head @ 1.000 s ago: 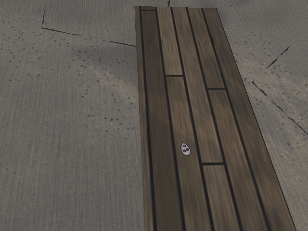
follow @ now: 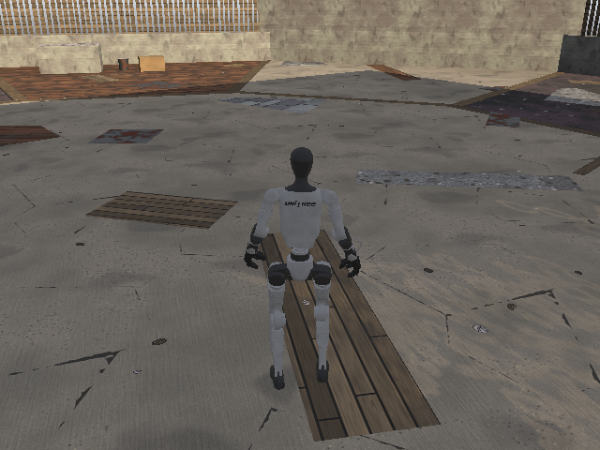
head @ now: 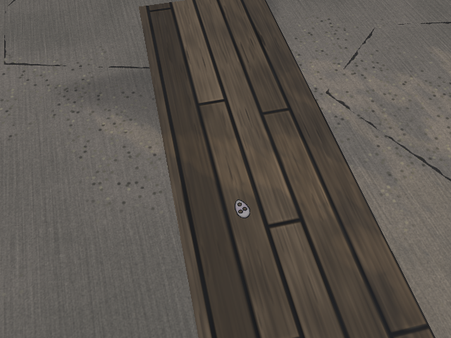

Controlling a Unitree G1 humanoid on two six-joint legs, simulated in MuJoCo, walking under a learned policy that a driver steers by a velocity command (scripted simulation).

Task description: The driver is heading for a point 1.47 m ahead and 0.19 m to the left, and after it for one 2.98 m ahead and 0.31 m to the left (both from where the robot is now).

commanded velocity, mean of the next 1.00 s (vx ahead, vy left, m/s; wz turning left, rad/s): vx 0.28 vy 0.00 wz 0.22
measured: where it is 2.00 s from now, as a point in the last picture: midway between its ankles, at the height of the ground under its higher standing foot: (181, 215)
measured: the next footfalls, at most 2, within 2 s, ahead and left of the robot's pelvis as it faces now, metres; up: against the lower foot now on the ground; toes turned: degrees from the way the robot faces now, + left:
right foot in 0.04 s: +0.05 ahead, -0.13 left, +0.00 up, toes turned -4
left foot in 0.66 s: +0.17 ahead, +0.14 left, +0.00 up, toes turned +11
